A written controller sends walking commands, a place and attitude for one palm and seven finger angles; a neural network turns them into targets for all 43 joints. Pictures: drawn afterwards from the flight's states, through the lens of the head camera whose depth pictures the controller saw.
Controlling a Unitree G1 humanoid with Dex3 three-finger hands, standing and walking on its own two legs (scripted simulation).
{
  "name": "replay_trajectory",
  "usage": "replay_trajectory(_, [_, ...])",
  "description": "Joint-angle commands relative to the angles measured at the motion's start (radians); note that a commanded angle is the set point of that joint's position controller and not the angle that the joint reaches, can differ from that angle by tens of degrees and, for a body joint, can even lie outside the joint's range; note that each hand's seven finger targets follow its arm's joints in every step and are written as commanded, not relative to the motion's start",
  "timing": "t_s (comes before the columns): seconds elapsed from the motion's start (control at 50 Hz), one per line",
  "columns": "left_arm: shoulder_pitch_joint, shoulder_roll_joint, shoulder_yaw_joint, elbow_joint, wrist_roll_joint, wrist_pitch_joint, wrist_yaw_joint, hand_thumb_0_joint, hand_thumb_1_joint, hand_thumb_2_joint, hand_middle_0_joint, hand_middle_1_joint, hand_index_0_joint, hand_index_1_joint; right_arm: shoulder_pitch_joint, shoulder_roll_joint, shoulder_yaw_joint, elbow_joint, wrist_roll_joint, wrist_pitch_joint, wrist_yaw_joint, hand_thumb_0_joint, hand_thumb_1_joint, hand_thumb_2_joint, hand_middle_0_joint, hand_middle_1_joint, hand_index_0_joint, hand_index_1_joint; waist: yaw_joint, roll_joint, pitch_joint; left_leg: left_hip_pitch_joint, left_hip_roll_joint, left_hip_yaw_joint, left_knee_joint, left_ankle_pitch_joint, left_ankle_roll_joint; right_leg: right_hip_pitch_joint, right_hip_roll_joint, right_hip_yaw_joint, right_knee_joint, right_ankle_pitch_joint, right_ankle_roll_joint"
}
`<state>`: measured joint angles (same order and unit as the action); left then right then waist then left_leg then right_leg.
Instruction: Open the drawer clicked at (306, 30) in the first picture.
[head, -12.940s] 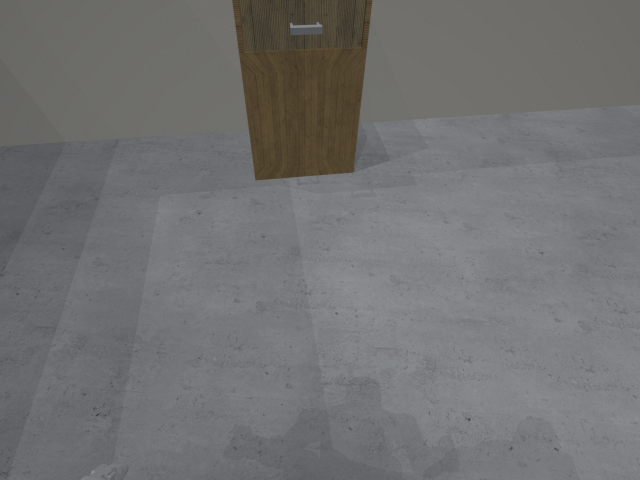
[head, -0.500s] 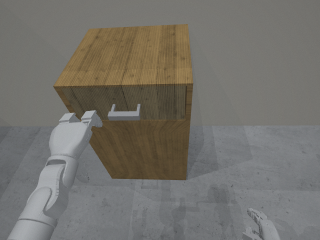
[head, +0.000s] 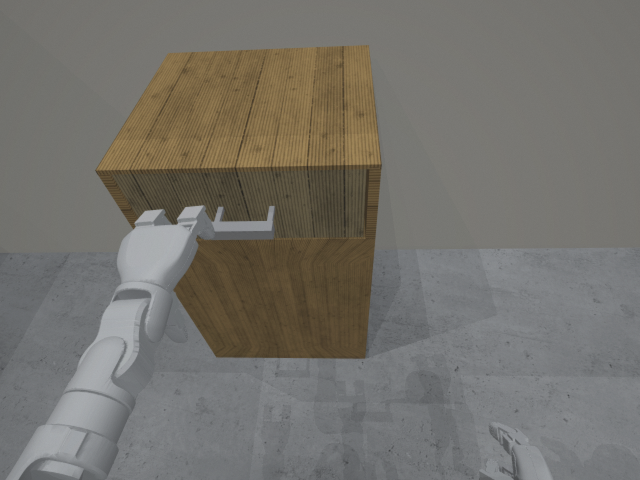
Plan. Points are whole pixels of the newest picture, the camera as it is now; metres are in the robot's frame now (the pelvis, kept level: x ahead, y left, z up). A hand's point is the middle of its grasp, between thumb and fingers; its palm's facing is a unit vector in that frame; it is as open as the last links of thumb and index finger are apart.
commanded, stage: move the hooked fingers above the handle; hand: left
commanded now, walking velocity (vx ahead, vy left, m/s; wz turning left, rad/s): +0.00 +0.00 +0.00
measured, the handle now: (244, 221) +0.54 +0.21 -0.05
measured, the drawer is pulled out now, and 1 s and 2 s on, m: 0.00 0.00 0.00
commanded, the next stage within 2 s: lower the fingers behind the handle in 1.84 s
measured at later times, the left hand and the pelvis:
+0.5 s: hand (203, 248) +0.41 +0.22 +0.03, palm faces -0.04 -0.04 -1.00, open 13.8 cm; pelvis +0.00 +0.01 -0.01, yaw -1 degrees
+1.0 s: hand (223, 227) +0.48 +0.21 +0.01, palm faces -0.07 -0.03 -1.00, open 13.8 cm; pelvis +0.01 +0.01 -0.02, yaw -2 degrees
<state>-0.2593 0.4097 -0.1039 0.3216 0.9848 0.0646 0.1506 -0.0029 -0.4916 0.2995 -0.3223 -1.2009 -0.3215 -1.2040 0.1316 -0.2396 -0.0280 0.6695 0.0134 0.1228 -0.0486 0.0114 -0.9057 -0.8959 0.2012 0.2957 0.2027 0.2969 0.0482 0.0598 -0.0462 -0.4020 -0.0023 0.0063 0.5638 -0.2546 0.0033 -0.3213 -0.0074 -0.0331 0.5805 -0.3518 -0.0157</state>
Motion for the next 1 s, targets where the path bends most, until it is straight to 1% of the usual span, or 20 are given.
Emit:
replay_trajectory(0.0, [-0.399,0.189,0.084,-0.146,0.012,-0.009,0.047,0.000,-0.500,0.300,-0.300,-1.200,-0.300,-1.200,-0.041,-0.120,-0.040,-0.131,-0.001,-0.036,-0.006,0.000,-0.900,-0.900,0.200,0.300,0.200,0.300,-0.024,-0.038,-0.297,0.177,-0.043,0.010,-0.014,0.266,0.035,0.017,0.033,0.012,-0.054,0.353,-0.017])
replay_trajectory(0.2, [-0.542,0.210,0.101,0.024,0.033,-0.023,0.093,0.000,-0.500,0.300,-0.300,-1.200,-0.300,-1.200,0.042,-0.131,-0.058,-0.101,0.001,-0.031,-0.006,0.000,-0.900,-0.900,0.200,0.300,0.200,0.300,-0.041,-0.055,-0.344,0.146,-0.035,0.011,0.014,0.281,0.037,-0.018,0.041,0.010,-0.025,0.354,-0.021])
replay_trajectory(0.26, [-0.526,0.235,0.129,0.061,0.040,-0.021,0.106,0.000,-0.500,0.300,-0.300,-1.200,-0.300,-1.200,0.065,-0.134,-0.066,-0.102,0.001,-0.030,-0.002,0.000,-0.900,-0.900,0.200,0.300,0.200,0.300,-0.030,-0.040,-0.385,0.144,-0.035,0.013,0.023,0.309,0.036,0.000,0.043,0.011,-0.013,0.376,-0.023])
replay_trajectory(0.28, [-0.539,0.203,0.101,0.086,0.037,-0.017,0.107,0.000,-0.500,0.300,-0.300,-1.200,-0.300,-1.200,0.067,-0.133,-0.065,-0.100,0.002,-0.029,-0.002,0.000,-0.900,-0.900,0.200,0.300,0.200,0.300,-0.045,-0.053,-0.361,0.133,-0.035,0.017,0.025,0.299,0.039,-0.015,0.043,0.011,-0.018,0.376,-0.020])
replay_trajectory(0.32, [-0.560,0.223,0.115,0.153,0.037,-0.012,0.108,0.000,-0.500,0.300,-0.300,-1.200,-0.300,-1.200,0.082,-0.139,-0.065,-0.090,0.004,-0.028,-0.003,0.000,-0.900,-0.900,0.200,0.300,0.200,0.300,-0.051,-0.070,-0.326,0.104,-0.033,0.020,0.022,0.267,0.040,-0.031,0.044,0.010,-0.023,0.354,-0.019])
replay_trajectory(0.34, [-0.579,0.253,0.141,0.156,0.037,-0.018,0.109,0.000,-0.500,0.300,-0.300,-1.200,-0.300,-1.200,0.088,-0.145,-0.067,-0.092,0.003,-0.028,-0.005,0.000,-0.900,-0.900,0.200,0.300,0.200,0.300,-0.049,-0.078,-0.343,0.093,-0.035,0.019,0.023,0.268,0.040,-0.014,0.044,0.013,-0.021,0.355,-0.019])
replay_trajectory(0.4, [-0.632,0.223,0.104,0.159,0.047,-0.038,0.113,0.000,-0.500,0.300,-0.300,-1.200,-0.300,-1.200,0.112,-0.141,-0.074,-0.089,0.002,-0.030,-0.004,0.000,-0.900,-0.900,0.200,0.300,0.200,0.300,-0.062,-0.040,-0.384,0.125,-0.031,0.021,0.036,0.291,0.043,-0.039,0.045,0.016,-0.012,0.369,-0.020])
replay_trajectory(0.42, [-0.637,0.215,0.098,0.164,0.045,-0.044,0.114,0.000,-0.500,0.300,-0.300,-1.200,-0.300,-1.200,0.119,-0.139,-0.075,-0.089,0.002,-0.029,-0.003,0.000,-0.900,-0.900,0.200,0.300,0.200,0.300,-0.066,-0.026,-0.384,0.127,-0.033,0.023,0.043,0.302,0.042,-0.043,0.045,0.016,-0.010,0.381,-0.020])
replay_trajectory(0.44, [-0.650,0.210,0.098,0.196,0.041,-0.049,0.113,0.000,-0.500,0.300,-0.300,-1.200,-0.300,-1.200,0.130,-0.141,-0.077,-0.082,0.001,-0.030,-0.002,0.000,-0.900,-0.900,0.200,0.300,0.200,0.300,-0.079,-0.066,-0.373,0.110,-0.032,0.018,0.047,0.292,0.045,-0.045,0.047,0.013,-0.013,0.374,-0.018])
replay_trajectory(0.46, [-0.653,0.234,0.117,0.216,0.043,-0.057,0.116,0.000,-0.500,0.300,-0.300,-1.200,-0.300,-1.200,0.139,-0.145,-0.078,-0.078,0.002,-0.030,-0.002,0.000,-0.900,-0.900,0.200,0.300,0.200,0.300,-0.077,-0.066,-0.363,0.101,-0.030,0.017,0.046,0.276,0.045,-0.060,0.048,0.012,-0.012,0.357,-0.017])
replay_trajectory(0.5, [-0.711,0.207,0.085,0.236,0.051,-0.067,0.125,0.000,-0.500,0.300,-0.300,-1.200,-0.300,-1.200,0.149,-0.144,-0.079,-0.073,0.000,-0.031,0.000,0.000,-0.900,-0.900,0.200,0.300,0.200,0.300,-0.093,-0.049,-0.352,0.100,-0.028,0.016,0.050,0.256,0.045,-0.099,0.048,0.011,-0.010,0.329,-0.017])
replay_trajectory(0.58, [-0.777,0.246,0.110,0.302,0.067,-0.073,0.152,0.000,-0.500,0.300,-0.300,-1.200,-0.300,-1.200,0.183,-0.147,-0.084,-0.057,-0.003,-0.031,0.002,0.000,-0.900,-0.900,0.200,0.300,0.200,0.300,-0.103,-0.024,-0.385,0.090,-0.029,0.014,0.072,0.263,0.044,-0.124,0.052,0.013,0.007,0.324,-0.020])
replay_trajectory(0.62, [-0.822,0.229,0.092,0.333,0.068,-0.071,0.163,0.000,-0.500,0.300,-0.300,-1.200,-0.300,-1.200,0.198,-0.147,-0.084,-0.051,-0.005,-0.032,0.004,0.000,-0.900,-0.900,0.200,0.300,0.200,0.300,-0.117,-0.031,-0.395,0.080,-0.029,0.015,0.082,0.259,0.046,-0.135,0.052,0.016,0.010,0.329,-0.018])
replay_trajectory(0.7, [-0.853,0.273,0.121,0.414,0.074,-0.057,0.174,0.000,-0.500,0.300,-0.300,-1.200,-0.300,-1.200,0.226,-0.153,-0.084,-0.042,-0.009,-0.029,0.007,0.000,-0.900,-0.900,0.200,0.300,0.200,0.300,-0.122,-0.032,-0.424,0.051,-0.029,0.019,0.101,0.276,0.046,-0.135,0.054,0.018,0.026,0.355,-0.015])
replay_trajectory(0.74, [-0.897,0.242,0.096,0.419,0.077,-0.057,0.173,0.000,-0.500,0.300,-0.300,-1.200,-0.300,-1.200,0.238,-0.150,-0.087,-0.040,-0.012,-0.029,0.011,0.000,-0.900,-0.900,0.200,0.300,0.200,0.300,-0.136,-0.022,-0.458,0.057,-0.029,0.016,0.113,0.303,0.045,-0.140,0.056,0.016,0.036,0.373,-0.016])
replay_trajectory(0.8, [-0.851,0.285,0.138,0.474,0.077,-0.054,0.172,0.000,-0.500,0.300,-0.300,-1.200,-0.300,-1.200,0.261,-0.156,-0.089,-0.038,-0.014,-0.026,0.014,0.000,-0.900,-0.900,0.200,0.300,0.200,0.300,-0.123,-0.040,-0.467,0.035,-0.025,0.021,0.124,0.318,0.046,-0.128,0.058,0.018,0.044,0.406,-0.013])
replay_trajectory(0.84, [-0.884,0.261,0.117,0.483,0.076,-0.058,0.166,0.000,-0.500,0.300,-0.300,-1.200,-0.300,-1.200,0.270,-0.155,-0.089,-0.034,-0.015,-0.026,0.016,0.000,-0.900,-0.900,0.200,0.300,0.200,0.300,-0.138,-0.043,-0.463,0.023,-0.024,0.020,0.130,0.333,0.046,-0.133,0.058,0.017,0.048,0.422,-0.012])
replay_trajectory(0.88, [-0.881,0.276,0.128,0.477,0.082,-0.067,0.170,0.000,-0.500,0.300,-0.300,-1.200,-0.300,-1.200,0.279,-0.158,-0.093,-0.035,-0.018,-0.025,0.017,0.000,-0.900,-0.900,0.200,0.300,0.200,0.300,-0.133,-0.020,-0.484,0.033,-0.022,0.026,0.136,0.336,0.047,-0.139,0.059,0.020,0.052,0.423,-0.011])
replay_trajectory(0.94, [-0.924,0.277,0.120,0.508,0.087,-0.069,0.177,0.000,-0.500,0.300,-0.300,-1.200,-0.300,-1.200,0.295,-0.161,-0.089,-0.025,-0.019,-0.023,0.016,0.000,-0.900,-0.900,0.200,0.300,0.200,0.300,-0.154,-0.020,-0.441,-0.001,-0.021,0.016,0.139,0.321,0.045,-0.178,0.063,0.015,0.055,0.393,-0.013])
replay_trajectory(0.98, [-0.932,0.305,0.146,0.511,0.090,-0.076,0.189,0.000,-0.500,0.300,-0.300,-1.200,-0.300,-1.200,0.313,-0.163,-0.095,-0.018,-0.023,-0.027,0.018,0.000,-0.900,-0.900,0.200,0.300,0.200,0.300,-0.150,-0.013,-0.486,0.021,-0.017,0.016,0.150,0.331,0.046,-0.185,0.067,0.016,0.063,0.390,-0.012])
